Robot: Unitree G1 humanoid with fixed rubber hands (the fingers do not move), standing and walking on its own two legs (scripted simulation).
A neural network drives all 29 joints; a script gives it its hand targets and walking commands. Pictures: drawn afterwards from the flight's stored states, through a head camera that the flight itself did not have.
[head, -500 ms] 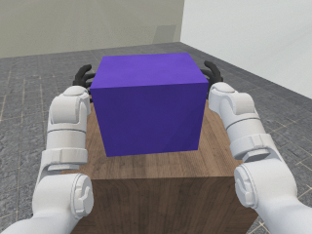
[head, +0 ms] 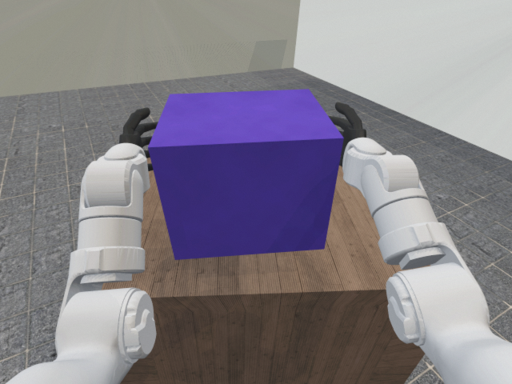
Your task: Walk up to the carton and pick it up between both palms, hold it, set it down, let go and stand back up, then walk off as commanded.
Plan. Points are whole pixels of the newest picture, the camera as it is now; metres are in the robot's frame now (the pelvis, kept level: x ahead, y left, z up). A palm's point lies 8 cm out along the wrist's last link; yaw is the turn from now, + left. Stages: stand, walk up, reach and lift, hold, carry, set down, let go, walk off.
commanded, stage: hold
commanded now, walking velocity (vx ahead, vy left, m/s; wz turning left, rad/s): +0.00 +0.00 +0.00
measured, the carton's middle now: (245, 170) +0.40 +0.00 +0.21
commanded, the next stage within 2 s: none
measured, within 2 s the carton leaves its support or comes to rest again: neither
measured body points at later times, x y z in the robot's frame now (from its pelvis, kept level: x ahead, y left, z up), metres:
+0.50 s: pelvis +0.00 +0.00 +0.00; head -0.08 +0.01 +0.44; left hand +0.39 +0.16 +0.25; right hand +0.39 -0.17 +0.26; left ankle +0.03 +0.08 -0.75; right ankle +0.00 -0.11 -0.75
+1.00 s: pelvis +0.00 +0.00 +0.00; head -0.08 +0.01 +0.44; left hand +0.39 +0.16 +0.25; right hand +0.39 -0.17 +0.26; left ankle +0.03 +0.08 -0.75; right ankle +0.00 -0.11 -0.75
